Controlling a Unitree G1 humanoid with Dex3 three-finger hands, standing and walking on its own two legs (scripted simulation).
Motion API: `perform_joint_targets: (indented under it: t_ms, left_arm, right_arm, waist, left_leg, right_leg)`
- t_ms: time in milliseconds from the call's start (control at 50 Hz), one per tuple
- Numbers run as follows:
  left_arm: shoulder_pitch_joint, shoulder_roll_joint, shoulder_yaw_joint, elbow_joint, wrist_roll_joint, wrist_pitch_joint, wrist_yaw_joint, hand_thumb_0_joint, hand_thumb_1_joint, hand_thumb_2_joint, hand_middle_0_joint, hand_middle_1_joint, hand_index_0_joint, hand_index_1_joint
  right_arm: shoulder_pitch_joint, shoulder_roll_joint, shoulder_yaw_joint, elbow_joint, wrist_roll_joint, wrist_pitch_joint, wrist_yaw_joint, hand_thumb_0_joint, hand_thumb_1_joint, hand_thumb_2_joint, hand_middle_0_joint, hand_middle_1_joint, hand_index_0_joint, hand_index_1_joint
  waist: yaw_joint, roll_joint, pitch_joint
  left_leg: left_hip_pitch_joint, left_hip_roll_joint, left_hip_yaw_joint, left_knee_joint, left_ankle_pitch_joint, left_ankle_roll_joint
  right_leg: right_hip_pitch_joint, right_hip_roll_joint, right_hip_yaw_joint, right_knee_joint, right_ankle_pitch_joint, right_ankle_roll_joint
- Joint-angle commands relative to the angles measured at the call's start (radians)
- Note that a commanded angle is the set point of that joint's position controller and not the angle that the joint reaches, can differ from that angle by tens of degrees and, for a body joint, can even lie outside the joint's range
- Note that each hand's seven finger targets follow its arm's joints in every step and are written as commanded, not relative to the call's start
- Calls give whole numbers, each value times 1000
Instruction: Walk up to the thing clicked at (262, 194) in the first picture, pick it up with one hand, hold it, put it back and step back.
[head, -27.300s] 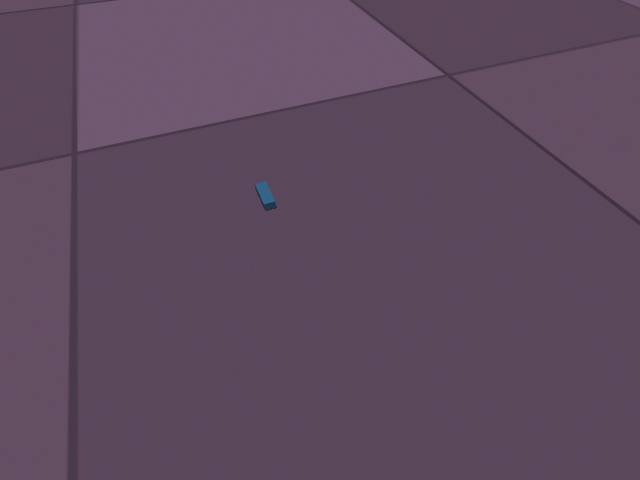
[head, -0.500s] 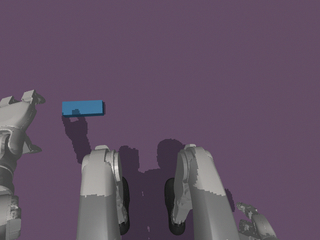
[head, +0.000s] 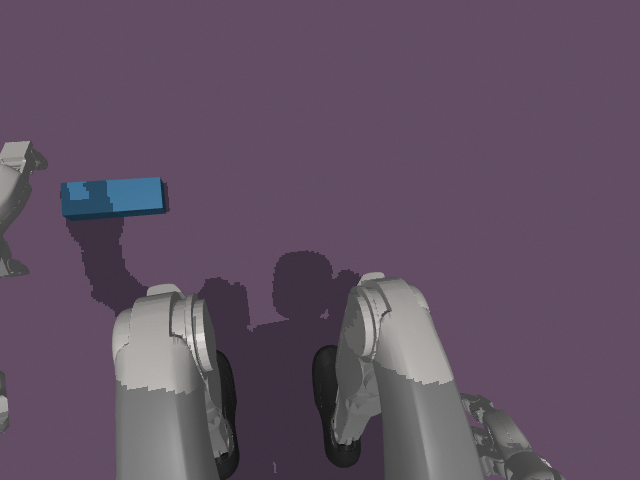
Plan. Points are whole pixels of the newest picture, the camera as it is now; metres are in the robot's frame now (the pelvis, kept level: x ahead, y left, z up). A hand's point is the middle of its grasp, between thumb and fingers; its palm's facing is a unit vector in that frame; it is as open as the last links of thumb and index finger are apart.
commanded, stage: rise first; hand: left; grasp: from above
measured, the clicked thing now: (116, 199) +0.48 +0.31 -0.33
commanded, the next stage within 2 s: none
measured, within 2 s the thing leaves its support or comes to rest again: neither
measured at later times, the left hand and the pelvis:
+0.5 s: hand (29, 214) +0.42 +0.37 -0.20, palm faces -0.44 -0.10 -0.89, open 14.1 cm; pelvis +0.01 +0.00 -0.02, yaw -2 degrees
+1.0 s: hand (41, 212) +0.42 +0.36 -0.21, palm faces -0.44 -0.10 -0.89, open 14.2 cm; pelvis +0.00 +0.00 -0.03, yaw -3 degrees
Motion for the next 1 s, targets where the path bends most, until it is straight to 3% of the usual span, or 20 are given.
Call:
perform_joint_targets:
  t_ms: [0,40,100,200,260,320,380,460,520,640,680,740,760,800,980]
  left_arm:
    - [-216,312,55,-93,-9,-2,58,0,-532,974,-110,-956,-105,-960]
    - [-244,300,45,-100,-16,-3,58,0,-523,967,-98,-978,-101,-974]
    - [-255,346,65,-123,-11,-5,59,0,-526,970,-110,-962,-107,-964]
    - [-241,335,62,-84,-20,2,71,0,-526,970,-102,-973,-102,-972]
    - [-247,370,76,-87,-20,8,77,0,-532,974,-99,-975,-98,-975]
    - [-257,355,71,-103,-21,12,79,0,-548,989,-79,-994,-80,-992]
    - [-260,382,78,-111,-26,18,75,0,-560,1000,-72,-1000,-71,-1000]
    - [-229,355,69,-69,-30,27,75,0,-559,996,-72,-1008,-72,-1006]
    - [-248,377,74,-85,-29,26,73,0,-557,995,-64,-1018,-67,-1012]
    - [-237,366,70,-79,-33,24,79,0,-566,1003,-65,-1009,-66,-1007]
    - [-256,364,62,-66,-25,24,78,0,-556,994,-63,-1020,-67,-1014]
    - [-256,379,68,-51,-22,19,86,0,-559,993,-61,-1027,-67,-1019]
    - [-281,387,68,-79,-21,13,89,0,-611,1070,-77,-969,-45,-1002]
    - [-275,361,56,-48,-19,17,93,0,-562,1002,-69,-1023,-68,-1022]
    - [-277,358,44,-28,-15,43,107,0,-574,1008,-74,-1021,-69,-1025]
  right_arm:
    - [204,-242,-72,-11,-6,3,-8,0,-920,-908,199,300,200,300]
    - [198,-251,-69,-16,-12,1,-6,0,-919,-907,199,300,200,300]
    - [203,-250,-65,-16,-14,3,-8,0,-920,-908,199,300,200,300]
    - [204,-252,-50,-18,-21,0,-3,0,-918,-907,199,300,200,300]
    - [198,-254,-48,-20,-21,-3,-5,0,-918,-907,199,300,200,300]
    - [203,-264,-47,-20,-26,-5,-4,0,-916,-906,199,300,200,300]
    - [214,-261,-42,-19,-21,-7,-3,0,-916,-907,199,300,200,300]
    - [213,-263,-34,-25,-25,-10,-1,0,-916,-907,199,300,200,300]
    - [207,-269,-32,-27,-24,-12,-3,0,-914,-906,199,300,200,300]
    - [212,-270,-23,-27,-23,-13,5,0,-915,-906,199,300,199,300]
    - [222,-273,-18,-25,-25,-14,6,0,-914,-906,199,300,200,300]
    - [212,-270,-11,-29,-26,-16,7,0,-916,-907,199,300,199,300]
    - [223,-272,-12,-22,-25,-16,6,0,-915,-906,199,300,199,300]
    - [221,-270,-12,-26,-28,-21,9,0,-916,-907,199,300,199,300]
    - [224,-269,-2,-32,-27,-37,8,0,-921,-908,199,300,199,300]
  waist:
    - [16,254,-678]
    - [0,275,-680]
    - [11,290,-700]
    - [-7,276,-674]
    - [7,309,-669]
    - [-9,325,-677]
    - [-7,304,-668]
    - [-12,302,-644]
    - [-15,327,-648]
    - [-20,329,-654]
    - [-36,328,-631]
    - [-30,330,-631]
    - [-39,325,-639]
    - [-48,319,-613]
    - [-51,337,-608]
  left_leg:
    - [594,-41,-28,-207,186,-37]
    - [623,-33,-41,-194,190,-37]
    - [609,-33,-32,-180,205,-37]
    - [580,-31,-37,-157,204,-33]
    - [562,-28,-35,-159,169,-37]
    - [603,-22,-52,-155,194,-41]
    - [564,-24,-42,-141,208,-36]
    - [553,-22,-45,-142,177,-36]
    - [560,-21,-55,-145,170,-39]
    - [583,-20,-61,-137,218,-41]
    - [564,-20,-58,-131,216,-39]
    - [554,-20,-57,-125,201,-39]
    - [555,-19,-59,-120,209,-38]
    - [535,-20,-58,-124,180,-38]
    - [522,-21,-52,-126,158,-41]
  right_leg:
    - [224,51,25,-229,207,12]
    - [189,51,17,-215,204,13]
    - [217,56,21,-217,227,14]
    - [216,59,15,-201,227,16]
    - [209,59,17,-195,202,11]
    - [185,60,4,-174,219,11]
    - [218,62,12,-182,245,14]
    - [209,62,6,-182,218,13]
    - [194,62,1,-171,214,11]
    - [200,66,-5,-159,250,12]
    - [206,67,-5,-163,256,14]
    - [206,68,-5,-162,246,14]
    - [207,69,-8,-159,255,14]
    - [198,70,-8,-164,235,13]
    - [200,67,-7,-163,225,12]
